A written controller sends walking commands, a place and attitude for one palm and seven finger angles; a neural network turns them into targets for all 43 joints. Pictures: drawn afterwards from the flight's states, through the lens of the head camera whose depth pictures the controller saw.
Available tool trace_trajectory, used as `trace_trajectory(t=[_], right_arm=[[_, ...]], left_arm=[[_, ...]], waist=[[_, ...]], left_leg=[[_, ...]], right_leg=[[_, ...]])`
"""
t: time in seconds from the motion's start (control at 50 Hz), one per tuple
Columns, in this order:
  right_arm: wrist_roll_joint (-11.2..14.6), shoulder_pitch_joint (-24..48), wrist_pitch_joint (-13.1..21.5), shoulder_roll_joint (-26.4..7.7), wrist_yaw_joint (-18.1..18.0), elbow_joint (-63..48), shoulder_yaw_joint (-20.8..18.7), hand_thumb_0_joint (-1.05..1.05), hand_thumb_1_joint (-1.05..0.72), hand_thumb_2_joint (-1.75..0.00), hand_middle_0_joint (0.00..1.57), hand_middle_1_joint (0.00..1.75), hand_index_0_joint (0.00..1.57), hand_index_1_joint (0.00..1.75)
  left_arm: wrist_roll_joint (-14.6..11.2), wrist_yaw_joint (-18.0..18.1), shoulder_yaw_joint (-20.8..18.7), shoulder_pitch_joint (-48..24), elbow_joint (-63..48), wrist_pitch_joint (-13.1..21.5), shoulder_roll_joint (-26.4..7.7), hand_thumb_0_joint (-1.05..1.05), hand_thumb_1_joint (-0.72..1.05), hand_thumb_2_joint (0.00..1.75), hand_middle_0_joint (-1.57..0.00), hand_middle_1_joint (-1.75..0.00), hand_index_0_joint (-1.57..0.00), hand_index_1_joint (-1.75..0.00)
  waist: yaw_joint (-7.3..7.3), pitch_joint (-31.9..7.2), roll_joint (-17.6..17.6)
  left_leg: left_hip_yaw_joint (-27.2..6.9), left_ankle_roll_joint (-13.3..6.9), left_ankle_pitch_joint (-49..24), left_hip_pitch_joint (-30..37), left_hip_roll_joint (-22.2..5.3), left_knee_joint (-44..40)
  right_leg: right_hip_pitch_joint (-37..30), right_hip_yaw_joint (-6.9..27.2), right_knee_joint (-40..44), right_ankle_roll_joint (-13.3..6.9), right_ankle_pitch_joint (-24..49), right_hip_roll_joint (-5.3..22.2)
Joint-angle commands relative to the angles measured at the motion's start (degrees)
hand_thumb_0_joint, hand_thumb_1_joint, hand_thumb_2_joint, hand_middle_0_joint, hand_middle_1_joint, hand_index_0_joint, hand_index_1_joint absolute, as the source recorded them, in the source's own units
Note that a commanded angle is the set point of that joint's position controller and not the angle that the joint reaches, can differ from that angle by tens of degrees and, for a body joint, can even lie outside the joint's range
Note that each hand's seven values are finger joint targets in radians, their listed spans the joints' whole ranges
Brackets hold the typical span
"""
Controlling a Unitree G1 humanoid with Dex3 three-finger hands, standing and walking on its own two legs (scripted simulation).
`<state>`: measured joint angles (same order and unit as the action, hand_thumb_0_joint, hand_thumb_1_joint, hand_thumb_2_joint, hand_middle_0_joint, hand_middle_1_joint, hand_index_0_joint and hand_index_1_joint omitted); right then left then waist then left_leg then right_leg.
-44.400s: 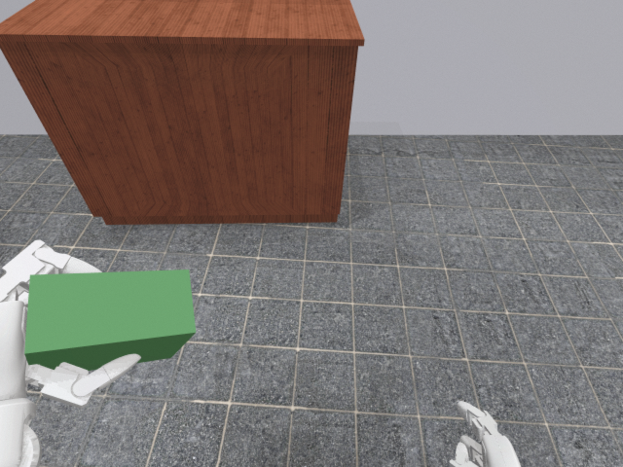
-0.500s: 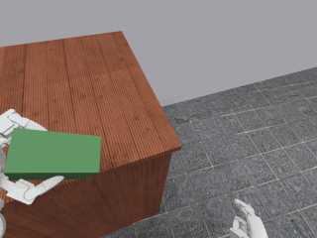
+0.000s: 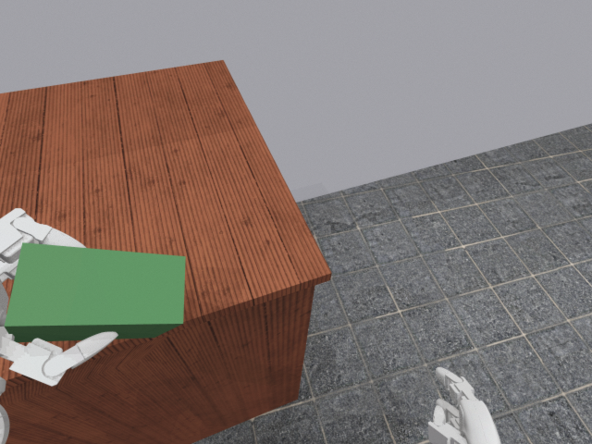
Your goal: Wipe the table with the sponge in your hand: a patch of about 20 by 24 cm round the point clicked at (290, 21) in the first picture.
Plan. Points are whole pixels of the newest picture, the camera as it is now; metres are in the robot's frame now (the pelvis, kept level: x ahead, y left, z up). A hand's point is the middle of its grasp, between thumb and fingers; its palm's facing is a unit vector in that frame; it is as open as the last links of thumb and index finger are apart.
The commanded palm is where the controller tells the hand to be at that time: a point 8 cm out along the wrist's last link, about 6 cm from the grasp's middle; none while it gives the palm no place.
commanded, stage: shuffle to correct the standing spot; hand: left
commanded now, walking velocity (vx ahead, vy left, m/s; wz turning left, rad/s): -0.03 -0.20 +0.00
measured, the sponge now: (125, 299) +0.23 +0.19 +0.14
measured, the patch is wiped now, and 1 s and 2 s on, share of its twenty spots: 0.00 0.00 0.00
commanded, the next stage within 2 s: none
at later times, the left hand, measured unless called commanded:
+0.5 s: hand (62, 298) +0.22 +0.23 +0.17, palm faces +0.32 -0.85 -0.41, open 10.5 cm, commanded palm +0.16 +0.28 +0.18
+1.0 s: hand (66, 291) +0.22 +0.23 +0.17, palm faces +0.32 -0.86 -0.40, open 10.5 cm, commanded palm +0.17 +0.28 +0.18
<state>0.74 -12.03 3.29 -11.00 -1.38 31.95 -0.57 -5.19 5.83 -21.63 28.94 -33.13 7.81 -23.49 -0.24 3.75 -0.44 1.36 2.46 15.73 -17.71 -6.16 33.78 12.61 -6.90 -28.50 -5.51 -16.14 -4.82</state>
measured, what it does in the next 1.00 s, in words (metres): stands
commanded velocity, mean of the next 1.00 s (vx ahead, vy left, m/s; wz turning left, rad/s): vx -0.03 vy -0.20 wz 0.00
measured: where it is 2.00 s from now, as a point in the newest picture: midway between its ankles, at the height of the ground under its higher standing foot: outside the picture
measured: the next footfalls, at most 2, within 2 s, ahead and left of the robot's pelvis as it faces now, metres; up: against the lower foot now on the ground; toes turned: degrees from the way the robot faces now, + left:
none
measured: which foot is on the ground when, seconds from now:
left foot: down 0.00-1.00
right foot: down 0.00-1.00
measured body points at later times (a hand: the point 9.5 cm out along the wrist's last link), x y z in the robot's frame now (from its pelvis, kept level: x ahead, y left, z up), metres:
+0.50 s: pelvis +0.00 +0.00 +0.00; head +0.03 +0.01 +0.45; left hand +0.19 +0.28 +0.19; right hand +0.16 -0.24 -0.09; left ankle +0.02 +0.15 -0.73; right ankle -0.01 -0.06 -0.73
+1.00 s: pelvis +0.01 +0.00 +0.00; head +0.04 +0.01 +0.45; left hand +0.20 +0.28 +0.19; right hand +0.17 -0.24 -0.09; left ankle +0.02 +0.15 -0.73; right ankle -0.01 -0.06 -0.73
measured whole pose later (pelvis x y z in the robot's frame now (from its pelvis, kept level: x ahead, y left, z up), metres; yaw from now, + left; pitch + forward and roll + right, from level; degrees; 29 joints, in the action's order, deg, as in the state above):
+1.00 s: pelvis +0.01 +0.00 +0.00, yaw +0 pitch +0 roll -1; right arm 0.6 -12.0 2.3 -11.5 -1.9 32.5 -0.7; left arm -5.8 6.1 -20.9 28.8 -32.9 7.4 -23.2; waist -0.2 3.4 -0.1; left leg 1.5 2.9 16.3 -17.5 -5.9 33.8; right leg 13.0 -6.8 -29.8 -5.3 -17.4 -4.4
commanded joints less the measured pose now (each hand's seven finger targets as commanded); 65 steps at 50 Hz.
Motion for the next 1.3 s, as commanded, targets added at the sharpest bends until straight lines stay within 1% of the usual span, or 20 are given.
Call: trace_trajectory(t=[0.0, 0.06, 0.16, 0.18, 0.26, 0.38, 0.44, 0.54, 0.62, 0.7, 0.82, 0.86, 0.9, 0.92, 0.96, 1.0, 1.06, 1.1, 1.16, 1.28], right_arm=[[0.07, 3.19, 2.46, -6.90, -1.05, -8.03, -3.09, 0.00, -0.90, -0.90, 0.20, 0.30, 0.20, 0.30], [0.08, 3.69, 2.40, -7.02, -1.18, -8.11, -3.21, 0.00, -0.90, -0.90, 0.20, 0.30, 0.20, 0.30], [0.03, 3.86, 2.27, -7.15, -1.28, -8.10, -3.24, 0.00, -0.90, -0.90, 0.20, 0.30, 0.20, 0.30], [0.17, 4.10, 2.12, -7.15, -1.36, -8.14, -3.06, 0.00, -0.90, -0.90, 0.20, 0.30, 0.20, 0.30], [0.29, 3.52, 2.23, -7.30, -0.94, -8.50, -3.49, 0.00, -0.90, -0.90, 0.20, 0.30, 0.20, 0.30], [0.25, 3.85, 2.19, -7.13, -1.13, -8.42, -3.14, 0.00, -0.90, -0.90, 0.20, 0.30, 0.20, 0.30], [-0.02, 3.79, 2.20, -7.22, -1.16, -8.41, -3.07, 0.00, -0.90, -0.90, 0.20, 0.30, 0.20, 0.30], [0.02, 3.53, 2.35, -7.40, -1.21, -8.42, -3.09, 0.00, -0.90, -0.90, 0.20, 0.30, 0.20, 0.30], [0.00, 3.56, 2.19, -7.28, -1.29, -8.31, -3.12, 0.00, -0.90, -0.90, 0.20, 0.30, 0.20, 0.30], [0.20, 2.99, 2.18, -7.00, -1.15, -7.97, -3.07, 0.00, -0.90, -0.90, 0.20, 0.30, 0.20, 0.30], [0.02, 3.89, 1.88, -7.18, -1.33, -7.97, -2.96, 0.00, -0.90, -0.90, 0.20, 0.30, 0.20, 0.30], [0.13, 3.74, 1.87, -7.22, -1.18, -8.12, -3.17, 0.00, -0.90, -0.90, 0.20, 0.30, 0.20, 0.30], [0.12, 3.71, 1.89, -7.14, -1.31, -8.10, -2.93, 0.00, -0.90, -0.90, 0.20, 0.30, 0.20, 0.30], [0.01, 3.92, 1.83, -7.24, -1.31, -8.21, -3.08, 0.00, -0.90, -0.90, 0.20, 0.30, 0.20, 0.30], [0.12, 3.99, 1.69, -7.20, -1.17, -8.44, -3.15, 0.00, -0.90, -0.90, 0.20, 0.30, 0.20, 0.30], [0.20, 3.66, 1.68, -7.12, -1.27, -8.40, -3.03, 0.00, -0.90, -0.90, 0.20, 0.30, 0.20, 0.30], [0.12, 3.37, 1.51, -7.11, -1.10, -8.51, -3.31, 0.00, -0.90, -0.90, 0.20, 0.30, 0.20, 0.30], [0.25, 3.11, 1.46, -6.95, -1.13, -8.41, -3.21, 0.00, -0.90, -0.90, 0.20, 0.30, 0.20, 0.30], [0.28, 3.58, 1.44, -6.95, -1.10, -8.62, -3.29, 0.00, -0.90, -0.90, 0.20, 0.30, 0.20, 0.30], [0.24, 4.47, 1.46, -7.10, -1.54, -8.94, -2.78, 0.00, -0.90, -0.90, 0.20, 0.30, 0.20, 0.30]], left_arm=[[-0.92, 1.70, -6.82, -1.69, -11.77, 3.38, -9.21, 0.00, 0.10, 1.30, -1.20, -1.60, -1.20, -1.60], [-0.79, 1.63, -7.06, -3.21, -11.65, 3.46, -9.50, 0.00, 0.10, 1.30, -1.20, -1.60, -1.20, -1.60], [-0.49, 1.53, -7.40, -3.56, -11.17, 3.61, -9.83, 0.00, 0.10, 1.30, -1.20, -1.60, -1.20, -1.60], [-0.46, 1.67, -6.90, -4.03, -11.80, 3.52, -9.62, 0.00, 0.10, 1.30, -1.20, -1.60, -1.20, -1.60], [-0.57, 1.39, -6.73, -2.79, -11.07, 3.52, -9.20, 0.00, 0.10, 1.30, -1.20, -1.60, -1.20, -1.60], [-0.81, 1.86, -7.37, -2.23, -12.38, 3.54, -9.89, 0.00, 0.10, 1.30, -1.20, -1.60, -1.20, -1.60], [-0.67, 1.71, -7.51, -2.32, -11.59, 3.62, -9.86, 0.00, 0.10, 1.30, -1.20, -1.60, -1.20, -1.60], [-0.58, 1.66, -7.13, -2.86, -11.58, 3.56, -9.59, 0.00, 0.10, 1.30, -1.20, -1.60, -1.20, -1.60], [-0.53, 1.63, -7.19, -2.43, -10.96, 3.20, -9.61, 0.00, 0.10, 1.30, -1.20, -1.60, -1.20, -1.60], [-0.85, 1.93, -6.35, -2.29, -10.81, 2.96, -8.72, 0.00, 0.10, 1.30, -1.20, -1.60, -1.20, -1.60], [-0.69, 1.92, -6.87, -2.96, -10.00, 2.84, -9.47, 0.00, 0.10, 1.30, -1.20, -1.60, -1.20, -1.60], [-0.66, 1.74, -6.77, -3.47, -10.76, 2.96, -9.28, 0.00, 0.10, 1.30, -1.20, -1.60, -1.20, -1.60], [-0.69, 1.85, -6.34, -3.27, -11.22, 3.10, -8.88, 0.00, 0.10, 1.30, -1.20, -1.60, -1.20, -1.60], [-0.60, 1.88, -7.16, -2.82, -11.04, 3.09, -9.81, 0.00, 0.10, 1.30, -1.20, -1.60, -1.20, -1.60], [-0.56, 1.65, -6.90, -2.82, -10.63, 2.99, -9.38, 0.00, 0.10, 1.30, -1.20, -1.60, -1.20, -1.60], [-0.66, 1.79, -6.67, -2.51, -10.94, 3.04, -9.11, 0.00, 0.10, 1.30, -1.20, -1.60, -1.20, -1.60], [-0.78, 1.81, -7.80, -1.74, -10.89, 2.95, -10.02, 0.00, 0.10, 1.30, -1.20, -1.60, -1.20, -1.60], [-0.93, 1.97, -7.02, -1.19, -10.97, 2.85, -9.18, 0.00, 0.10, 1.30, -1.20, -1.60, -1.20, -1.60], [-0.97, 1.96, -7.68, -1.13, -10.71, 2.87, -9.93, 0.00, 0.10, 1.30, -1.20, -1.60, -1.20, -1.60], [-0.78, 1.90, -7.24, -2.03, -11.67, 3.01, -9.88, 0.00, 0.10, 1.30, -1.20, -1.60, -1.20, -1.60]], waist=[[-0.69, -8.82, -0.86], [-0.52, -7.71, -0.51], [-0.33, -7.63, -3.14], [-0.51, -7.38, -4.44], [-0.34, -8.42, -2.01], [-0.56, -8.09, -2.87], [-0.38, -7.61, -3.66], [-0.36, -8.17, -4.66], [-0.35, -8.12, -2.89], [-0.68, -9.00, -0.59], [-0.56, -6.87, -1.22], [-0.47, -7.88, -1.44], [-0.50, -8.44, -3.89], [-0.43, -8.33, -4.71], [-0.28, -8.13, -3.73], [-0.45, -8.89, -3.65], [-0.40, -10.12, -1.58], [-0.69, -10.46, -1.06], [-0.50, -9.57, -0.33], [-0.44, -7.30, -5.54]], left_leg=[[-2.40, -4.20, -6.69, 4.39, -1.58, -1.36], [-3.27, -4.58, -6.97, 3.68, -2.31, -2.42], [-4.88, -5.29, -9.97, 3.49, -4.14, -3.90], [-5.22, -5.11, -10.61, 3.12, -3.93, -4.43], [-3.52, -4.52, -9.76, 3.22, -2.71, -1.90], [-4.25, -4.61, -8.11, 3.84, -2.78, -3.40], [-5.40, -5.15, -7.34, 2.56, -4.13, -4.95], [-6.07, -5.22, -6.78, 2.39, -4.45, -5.94], [-4.73, -5.12, -6.48, 2.61, -3.87, -4.12], [-2.69, -4.28, -7.02, 4.20, -1.55, -1.12], [-4.56, -5.05, -7.94, 3.48, -3.28, -3.20], [-4.21, -4.98, -8.72, 3.54, -3.07, -2.53], [-4.80, -5.04, -11.10, 5.14, -3.52, -3.77], [-5.25, -5.28, -11.63, 4.70, -4.31, -4.06], [-5.29, -5.23, -10.82, 3.09, -4.46, -3.77], [-4.84, -4.88, -11.84, 4.16, -3.81, -3.46], [-3.59, -4.62, -11.03, 3.64, -3.22, -1.41], [-2.78, -4.15, -12.72, 4.86, -2.31, -0.44], [-2.96, -4.14, -11.65, 4.30, -2.36, -0.70], [-6.95, -5.22, -11.65, 2.95, -5.36, -6.45]], right_leg=[[-0.13, 12.38, 6.20, 0.15, 11.73, 12.34], [-0.02, 11.74, 6.12, 1.42, 10.27, 11.42], [-1.20, 10.02, 5.16, 3.25, 11.69, 9.77], [-1.88, 9.87, 4.86, 2.81, 12.05, 9.93], [-2.23, 11.04, 5.69, 2.35, 13.53, 10.77], [-0.70, 11.25, 5.63, 1.37, 10.70, 11.24], [-1.04, 9.76, 5.27, 2.68, 8.78, 9.71], [-1.71, 9.27, 4.96, 2.61, 8.12, 9.10], [-1.53, 10.21, 6.06, 2.81, 9.41, 9.53], [-0.65, 12.67, 6.55, 0.29, 11.40, 12.10], [0.55, 10.73, 5.71, 2.00, 9.93, 10.56], [-0.72, 11.08, 5.72, 2.33, 11.62, 10.74], [-0.36, 10.41, 4.51, 1.74, 12.52, 10.32], [-0.58, 9.87, 4.29, 2.65, 12.71, 9.73], [-2.00, 9.74, 4.95, 3.37, 12.38, 9.45], [-1.99, 9.95, 4.57, 2.15, 13.55, 9.81], [-3.18, 10.85, 5.40, 2.45, 15.47, 11.04], [-2.74, 11.40, 4.91, 1.04, 18.62, 12.04], [-1.98, 11.57, 5.06, 1.52, 17.71, 12.20], [-1.63, 8.86, 4.14, 2.93, 11.11, 9.26]])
